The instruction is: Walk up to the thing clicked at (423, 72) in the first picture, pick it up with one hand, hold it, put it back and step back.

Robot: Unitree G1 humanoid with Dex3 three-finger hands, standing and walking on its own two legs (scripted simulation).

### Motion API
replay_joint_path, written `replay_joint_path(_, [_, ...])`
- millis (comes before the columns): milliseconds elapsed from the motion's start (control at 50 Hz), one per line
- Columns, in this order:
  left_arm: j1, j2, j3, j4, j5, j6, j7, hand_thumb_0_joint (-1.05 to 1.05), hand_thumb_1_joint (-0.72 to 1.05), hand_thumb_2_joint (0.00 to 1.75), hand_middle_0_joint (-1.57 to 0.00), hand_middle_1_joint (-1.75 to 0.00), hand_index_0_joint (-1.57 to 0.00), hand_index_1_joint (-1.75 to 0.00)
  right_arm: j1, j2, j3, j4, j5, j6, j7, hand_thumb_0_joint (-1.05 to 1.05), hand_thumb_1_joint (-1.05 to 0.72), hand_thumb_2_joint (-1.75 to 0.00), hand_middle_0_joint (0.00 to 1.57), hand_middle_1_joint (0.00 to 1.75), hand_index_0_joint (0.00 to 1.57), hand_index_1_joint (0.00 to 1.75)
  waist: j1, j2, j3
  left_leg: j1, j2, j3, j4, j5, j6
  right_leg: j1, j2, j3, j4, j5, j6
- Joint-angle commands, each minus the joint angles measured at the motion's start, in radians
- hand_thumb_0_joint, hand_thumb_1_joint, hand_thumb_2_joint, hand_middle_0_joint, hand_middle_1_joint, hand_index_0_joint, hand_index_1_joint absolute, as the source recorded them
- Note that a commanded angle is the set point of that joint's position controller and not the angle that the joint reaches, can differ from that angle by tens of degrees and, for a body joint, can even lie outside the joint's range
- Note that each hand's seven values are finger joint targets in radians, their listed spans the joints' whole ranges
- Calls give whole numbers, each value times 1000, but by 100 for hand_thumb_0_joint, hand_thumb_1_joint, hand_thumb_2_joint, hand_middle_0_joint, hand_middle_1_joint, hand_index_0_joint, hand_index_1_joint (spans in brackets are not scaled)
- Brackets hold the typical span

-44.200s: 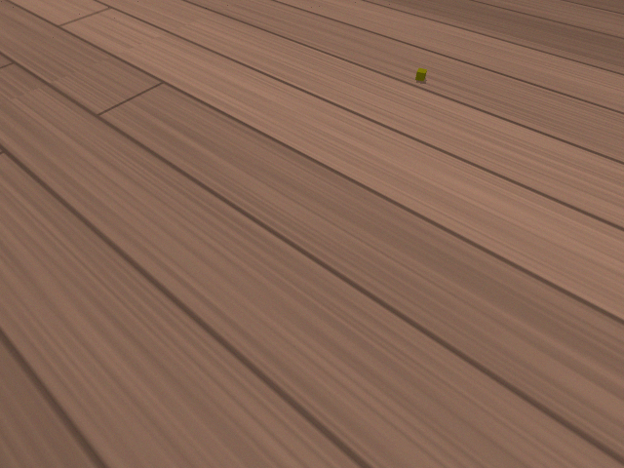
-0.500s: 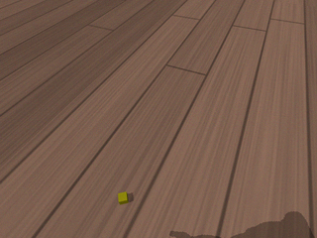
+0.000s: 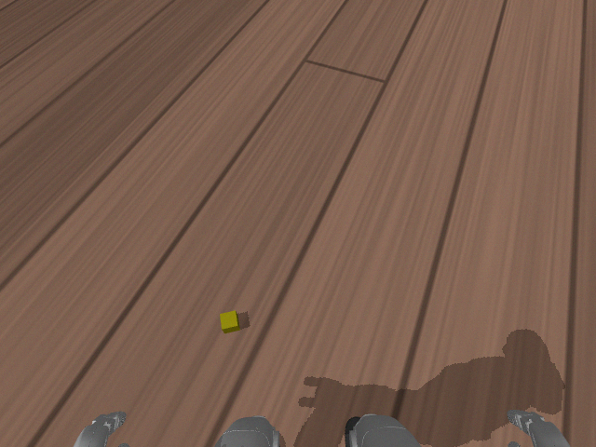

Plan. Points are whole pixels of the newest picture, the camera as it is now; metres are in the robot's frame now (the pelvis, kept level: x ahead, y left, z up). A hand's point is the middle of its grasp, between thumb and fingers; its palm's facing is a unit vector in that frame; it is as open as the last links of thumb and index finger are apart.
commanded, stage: step back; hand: left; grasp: from above
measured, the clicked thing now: (230, 322) +0.48 +0.25 -0.74
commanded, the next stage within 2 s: none
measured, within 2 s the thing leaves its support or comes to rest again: neither
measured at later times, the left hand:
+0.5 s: hand out of the picture +0.03 +0.27 -0.17, palm faces -0.12 -0.91 -0.39, open 7.4 cm
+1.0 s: hand out of the picture -0.10 +0.28 -0.15, palm faces -0.02 -0.94 -0.33, open 7.4 cm
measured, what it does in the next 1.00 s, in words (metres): walks backwards: right foot, then left foot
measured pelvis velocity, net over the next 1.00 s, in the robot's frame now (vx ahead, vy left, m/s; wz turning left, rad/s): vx -0.23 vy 0.02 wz -0.01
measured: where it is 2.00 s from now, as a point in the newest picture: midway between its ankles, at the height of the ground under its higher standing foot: outside the picture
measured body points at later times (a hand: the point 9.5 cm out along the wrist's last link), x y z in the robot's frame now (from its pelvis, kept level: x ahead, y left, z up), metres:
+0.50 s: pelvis -0.09 +0.02 -0.02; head -0.02 +0.01 +0.43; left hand +0.04 +0.32 -0.14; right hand -0.01 -0.30 -0.14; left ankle -0.02 +0.11 -0.73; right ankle -0.10 -0.10 -0.74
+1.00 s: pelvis -0.23 +0.02 +0.00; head -0.18 +0.05 +0.44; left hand -0.10 +0.33 -0.13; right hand -0.16 -0.29 -0.10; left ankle -0.21 +0.13 -0.73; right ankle -0.21 -0.12 -0.66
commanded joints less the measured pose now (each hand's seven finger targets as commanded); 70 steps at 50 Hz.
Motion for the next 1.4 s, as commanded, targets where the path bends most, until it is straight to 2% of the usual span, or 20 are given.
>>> replay_joint_path(0, [-97,239,49,-146,3,-5,20,0,90,90,-20,-30,-20,-30,155,-182,-48,-48,-1,-10,-8,0,-90,-90,20,30,20,30,-48,-105,-262,117,51,-48,-110,288,27,8,-155,101,48,283,-156])
replay_joint_path(40, [-76,155,29,-166,-10,8,30,0,90,90,-20,-30,-20,-30,124,-299,-75,-68,-19,-25,-15,0,-90,-90,20,30,20,30,-36,205,-211,204,301,-369,-343,707,113,-196,140,38,340,-272,-59])
replay_joint_path(60, [-23,170,34,-155,-2,19,38,0,90,90,-20,-30,-20,-30,130,-294,-77,-78,-30,-31,-21,0,-90,-90,20,30,20,30,-18,114,-239,232,317,-345,-289,802,129,-201,131,133,449,-404,-59])
replay_joint_path(160, [60,187,40,-137,-12,24,39,0,90,90,-20,-30,-20,-30,-5,-233,-63,-153,-32,-38,-43,0,-90,-90,20,30,20,30,36,170,-227,233,229,-189,-237,765,120,-240,134,180,642,-273,-51])
replay_joint_path(360, [48,183,64,-210,7,1,20,0,90,90,-20,-30,-20,-30,113,-241,-72,-195,-19,-34,-48,0,-90,-90,20,30,20,30,-38,135,-240,307,285,-207,-188,677,210,-147,60,73,331,-292,-5])
replay_joint_path(480, [202,219,86,-162,29,-17,11,0,90,90,-20,-30,-20,-30,19,-218,-55,-224,2,-18,-34,0,-90,-90,20,30,20,30,38,11,-273,-32,171,-117,-58,252,62,189,-34,155,-91,50,-94])
replay_joint_path(520, [91,354,109,-225,26,-16,8,0,90,90,-20,-30,-20,-30,1,-180,-54,-230,0,-7,-43,0,-90,-90,20,30,20,30,59,-300,-169,-124,-92,-42,352,-271,-31,-56,-360,546,-230,100,-346])
replay_joint_path(600, [-29,219,86,-280,16,-21,20,0,90,90,-20,-30,-20,-30,121,-187,-46,-167,9,-7,-35,0,-90,-90,20,30,20,30,-21,-115,-134,-143,-130,-144,513,-126,-32,-9,-187,236,-137,301,-235])
replay_joint_path(740, [87,207,85,-303,25,-3,26,0,90,90,-20,-30,-20,-30,137,-168,-26,-211,2,-32,-47,0,-90,-90,20,30,20,30,47,-179,-258,-156,-28,-51,85,-150,-54,314,-197,205,-12,410,-240])
replay_joint_path(820, [64,224,72,-316,6,23,14,0,90,90,-20,-30,-20,-30,210,-171,-50,-178,-20,-42,-39,0,-90,-90,20,30,20,30,5,-127,-260,93,-14,-13,-306,223,-14,147,-132,143,96,264,-149])
replay_joint_path(860, [82,157,58,-332,1,24,8,0,90,90,-20,-30,-20,-30,173,-314,-85,-202,-46,-42,-34,0,-90,-90,20,30,20,30,14,212,-238,217,309,-443,-368,327,114,-204,70,18,319,-250,-51])
replay_joint_path(880, [-16,204,84,-344,11,20,24,0,90,90,-20,-30,-20,-30,135,-388,-96,-225,-43,-38,-29,0,-90,-90,20,30,20,30,-56,284,-175,-21,425,-547,-402,365,260,-152,109,89,511,-449,-22])
replay_joint_path(900, [-32,228,91,-332,18,22,26,0,90,90,-20,-30,-20,-30,82,-359,-93,-232,-42,-47,-38,0,-90,-90,20,30,20,30,-39,243,-128,-100,441,-565,-413,353,285,-119,94,167,664,-411,-26])
replay_joint_path(960, [102,193,87,-276,-8,23,14,0,90,90,-20,-30,-20,-30,15,-234,-53,-252,-40,-51,-44,0,-90,-90,20,30,20,30,57,118,-153,66,228,-204,-286,590,161,-216,155,184,770,-278,-40])
replay_joint_path(1120, [97,177,77,-280,8,8,15,0,90,90,-20,-30,-20,-30,123,-241,-74,-266,-25,-37,-46,0,-90,-90,20,30,20,30,-30,192,-233,279,273,-213,-208,596,228,-169,78,91,416,-324,22])
replay_joint_path(1220, [263,173,82,-184,13,-6,0,0,90,90,-20,-30,-20,-30,36,-268,-75,-293,-18,-5,-36,0,-90,-90,20,30,20,30,38,216,-292,94,215,-166,-118,400,137,139,53,-23,-108,-56,-34])
replay_joint_path(1260, [266,280,109,-193,38,-15,-1,0,90,90,-20,-30,-20,-30,24,-189,-55,-314,-3,-1,-33,0,-90,-90,20,30,20,30,49,-85,-237,-219,8,-110,88,13,13,185,-148,331,-141,-73,-115])
replay_joint_path(1280, [164,388,130,-241,33,-6,-3,0,90,90,-20,-30,-20,-30,4,-177,-58,-324,-2,0,-51,0,-90,-90,20,30,20,30,73,-286,-180,-207,-99,-78,321,-231,-31,-74,-346,510,-245,-163,-281])
replay_joint_path(1300, [71,406,132,-278,35,-9,4,0,90,90,-20,-30,-20,-30,21,-226,-79,-305,-9,5,-59,0,-90,-90,20,30,20,30,58,-312,-100,-147,-48,-149,488,-233,-37,-266,-413,603,-314,-261,-329])
replay_joint_path(1380, [-45,230,98,-297,28,-11,13,0,90,90,-20,-30,-20,-30,159,-186,-51,-215,1,-5,-45,0,-90,-90,20,30,20,30,-30,-140,-101,-173,-131,-153,535,-40,-39,-103,-136,145,-148,-11,-155])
